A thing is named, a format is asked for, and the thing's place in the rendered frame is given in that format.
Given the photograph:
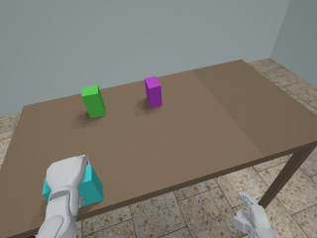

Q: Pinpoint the robot left forearm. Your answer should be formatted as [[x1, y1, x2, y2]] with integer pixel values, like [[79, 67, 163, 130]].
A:
[[36, 186, 80, 238]]

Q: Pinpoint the robot right forearm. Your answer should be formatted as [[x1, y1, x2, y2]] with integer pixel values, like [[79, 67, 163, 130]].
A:
[[253, 227, 278, 238]]

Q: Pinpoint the sponge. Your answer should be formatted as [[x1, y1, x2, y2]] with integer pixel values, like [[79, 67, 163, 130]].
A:
[[42, 166, 104, 207]]

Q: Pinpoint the robot left hand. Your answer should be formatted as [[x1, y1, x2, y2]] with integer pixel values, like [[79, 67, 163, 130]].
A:
[[46, 154, 91, 208]]

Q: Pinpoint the robot right hand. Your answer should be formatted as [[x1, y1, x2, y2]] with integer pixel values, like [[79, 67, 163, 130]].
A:
[[234, 191, 272, 238]]

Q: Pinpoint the table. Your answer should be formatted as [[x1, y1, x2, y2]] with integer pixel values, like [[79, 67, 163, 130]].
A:
[[0, 59, 317, 238]]

